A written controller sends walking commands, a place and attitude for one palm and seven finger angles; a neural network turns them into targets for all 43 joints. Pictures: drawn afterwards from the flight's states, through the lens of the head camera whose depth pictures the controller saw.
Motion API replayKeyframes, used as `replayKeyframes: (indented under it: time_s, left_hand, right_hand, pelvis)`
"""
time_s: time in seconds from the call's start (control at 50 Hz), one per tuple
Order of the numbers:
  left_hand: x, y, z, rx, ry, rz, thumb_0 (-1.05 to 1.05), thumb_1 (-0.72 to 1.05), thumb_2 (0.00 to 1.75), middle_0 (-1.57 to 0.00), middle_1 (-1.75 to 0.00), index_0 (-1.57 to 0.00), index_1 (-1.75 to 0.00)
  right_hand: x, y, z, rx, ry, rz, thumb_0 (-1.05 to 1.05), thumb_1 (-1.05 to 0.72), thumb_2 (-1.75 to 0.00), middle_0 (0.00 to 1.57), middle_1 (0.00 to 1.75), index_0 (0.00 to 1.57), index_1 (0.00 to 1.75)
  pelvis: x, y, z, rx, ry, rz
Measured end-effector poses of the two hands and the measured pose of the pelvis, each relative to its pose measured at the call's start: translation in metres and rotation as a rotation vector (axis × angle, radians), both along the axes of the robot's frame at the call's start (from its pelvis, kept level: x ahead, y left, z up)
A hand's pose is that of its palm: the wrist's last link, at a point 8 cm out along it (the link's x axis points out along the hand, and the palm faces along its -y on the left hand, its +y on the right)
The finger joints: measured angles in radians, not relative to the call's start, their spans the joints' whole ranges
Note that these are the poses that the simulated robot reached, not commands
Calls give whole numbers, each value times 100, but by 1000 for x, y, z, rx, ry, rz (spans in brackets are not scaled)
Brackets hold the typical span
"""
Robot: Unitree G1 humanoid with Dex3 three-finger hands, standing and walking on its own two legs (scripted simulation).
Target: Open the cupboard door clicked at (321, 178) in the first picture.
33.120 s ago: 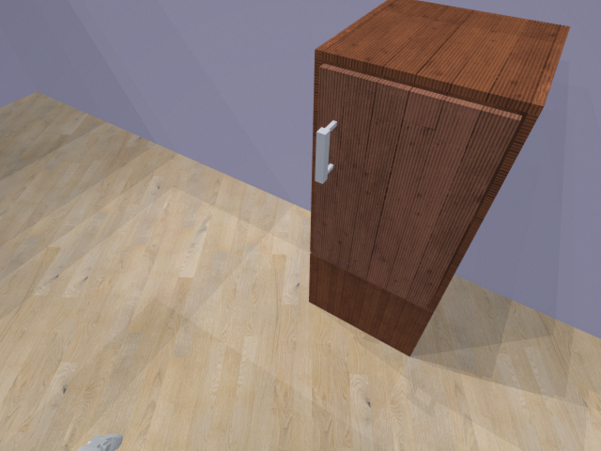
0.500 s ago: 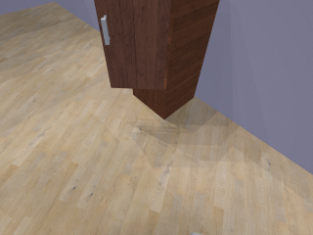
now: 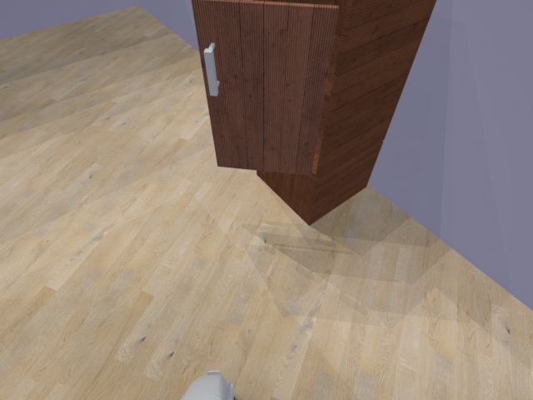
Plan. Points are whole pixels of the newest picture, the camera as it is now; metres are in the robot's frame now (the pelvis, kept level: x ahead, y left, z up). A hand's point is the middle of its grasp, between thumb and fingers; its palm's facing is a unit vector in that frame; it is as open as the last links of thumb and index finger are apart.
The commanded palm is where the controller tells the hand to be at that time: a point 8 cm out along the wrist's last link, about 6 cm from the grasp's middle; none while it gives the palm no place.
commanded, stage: take the last steps up to it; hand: left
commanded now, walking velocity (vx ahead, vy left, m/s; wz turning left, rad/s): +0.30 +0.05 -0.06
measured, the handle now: (213, 69) +0.93 +0.23 -0.01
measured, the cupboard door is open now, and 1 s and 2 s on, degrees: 45 45 45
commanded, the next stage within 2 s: come to a stop and stand still in 0.76 s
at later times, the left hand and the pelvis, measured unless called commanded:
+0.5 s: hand (165, 310) +0.29 +0.22 -0.15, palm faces -0.07 -0.97 -0.24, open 7.4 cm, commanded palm none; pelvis +0.17 +0.04 +0.00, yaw -5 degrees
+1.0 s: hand (183, 314) +0.30 +0.20 -0.20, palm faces +0.01 -0.99 -0.15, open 7.3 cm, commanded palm none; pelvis +0.33 +0.04 -0.02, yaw -4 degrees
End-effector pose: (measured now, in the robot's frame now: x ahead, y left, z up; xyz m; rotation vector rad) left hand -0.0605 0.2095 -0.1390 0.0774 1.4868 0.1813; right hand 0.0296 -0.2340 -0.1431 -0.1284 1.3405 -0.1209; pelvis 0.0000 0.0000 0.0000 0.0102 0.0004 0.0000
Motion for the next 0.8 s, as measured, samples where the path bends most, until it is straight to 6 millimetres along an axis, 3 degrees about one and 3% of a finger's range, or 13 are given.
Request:
replayKeyframes:
  time_s: [0.1, 0.14, 0.18, 0.28, 0.38, 0.46, 0.56, 0.6, 0.66, 0.8]
  left_hand:
    - [5, 22, -25, -46, 117, 48, 1, 91, 90, -20, -30, -20, -30]
    - [23, 34, -30, -46, 134, 31, 1, 90, 90, -20, -30, -20, -30]
    - [53, 46, -30, -35, 103, 3, 1, 91, 90, -20, -30, -20, -30]
    - [155, 68, -16, 3, -78, -71, 1, 91, 90, -20, -30, -19, -30]
    - [250, 79, 3, 53, -234, -131, 2, 93, 90, -20, -30, -19, -30]
    - [313, 72, 14, 74, -311, -183, 1, 93, 90, -20, -30, -19, -30]
    - [375, 46, 14, 83, -364, -243, 1, 92, 90, -20, -30, -19, -30]
    - [387, 35, 11, 76, -375, -241, 1, 91, 90, -20, -30, -19, -30]
    - [385, 21, 9, 53, -340, -211, 1, 91, 90, -20, -30, -19, -30]
    - [364, 33, 5, 61, -189, -128, -1, 96, 90, -20, -30, -20, -30]
  right_hand:
    - [85, 33, -10, -33, -125, 57, 1, -91, -90, 20, 30, 19, 30]
    - [105, 44, -9, -45, -164, 48, 1, -91, -90, 20, 30, 20, 30]
    - [115, 54, -6, -43, -178, 26, 1, -91, -90, 20, 30, 20, 30]
    - [122, 56, 5, -63, -177, -42, -1, -94, -90, 20, 30, 20, 30]
    - [109, 58, 1, -35, -81, -83, -1, -93, -90, 20, 30, 20, 30]
    - [94, 61, -7, 7, 25, -123, 0, -92, -90, 20, 30, 20, 30]
    - [84, 56, -22, 57, 150, -174, 0, -91, -90, 20, 30, 20, 30]
    - [89, 50, -24, 67, 190, -178, 1, -91, -90, 20, 30, 20, 30]
    - [116, 38, -18, 54, 194, -171, 1, -91, -90, 20, 30, 20, 30]
    - [227, 18, -2, -1, 39, -113, 1, -91, -90, 20, 30, 19, 30]
  pelvis:
    - [44, 32, -22, -21, -3, -1]
    - [54, 40, -25, -11, -9, -15]
    - [65, 46, -21, -3, -8, -34]
    - [94, 55, -7, 11, 0, -61]
    - [125, 54, -1, 23, 2, -71]
    - [152, 46, -1, 33, 3, -76]
    - [191, 25, -11, 40, 4, -86]
    - [204, 18, -13, 22, -3, -82]
    - [222, 12, -7, 14, -10, -78]
    - [266, 11, 2, -2, 1, -57]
